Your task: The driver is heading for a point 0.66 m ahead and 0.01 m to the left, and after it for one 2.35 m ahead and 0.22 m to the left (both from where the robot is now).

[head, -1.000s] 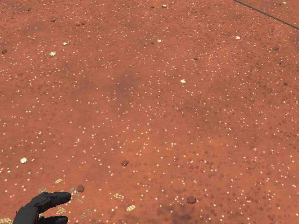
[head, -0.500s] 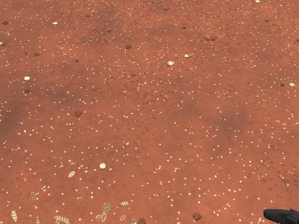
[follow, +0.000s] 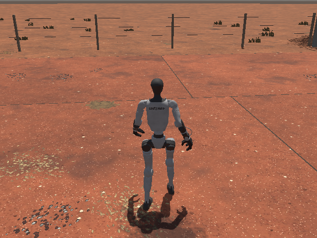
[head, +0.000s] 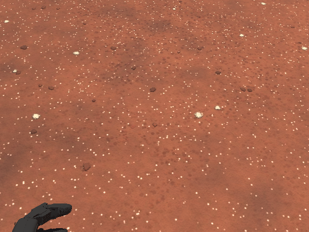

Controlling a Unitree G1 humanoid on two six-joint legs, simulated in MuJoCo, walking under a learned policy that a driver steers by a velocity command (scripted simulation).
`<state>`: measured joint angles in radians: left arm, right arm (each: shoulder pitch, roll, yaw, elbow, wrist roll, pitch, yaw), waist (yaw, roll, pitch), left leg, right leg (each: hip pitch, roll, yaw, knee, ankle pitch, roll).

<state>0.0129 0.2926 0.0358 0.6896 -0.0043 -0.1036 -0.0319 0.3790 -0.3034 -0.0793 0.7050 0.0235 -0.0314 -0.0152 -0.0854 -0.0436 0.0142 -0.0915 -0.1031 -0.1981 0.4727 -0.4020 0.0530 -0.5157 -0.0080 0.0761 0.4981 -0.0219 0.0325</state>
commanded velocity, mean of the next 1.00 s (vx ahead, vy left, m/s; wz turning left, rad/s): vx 0.47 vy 0.00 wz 0.02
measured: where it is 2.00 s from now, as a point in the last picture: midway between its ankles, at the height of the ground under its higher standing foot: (125, 189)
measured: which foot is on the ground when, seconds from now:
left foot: down 0.00-0.04, up 0.06-0.50, down 0.52-1.00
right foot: up 0.00-0.00, down 0.02-0.52, up 0.54-1.00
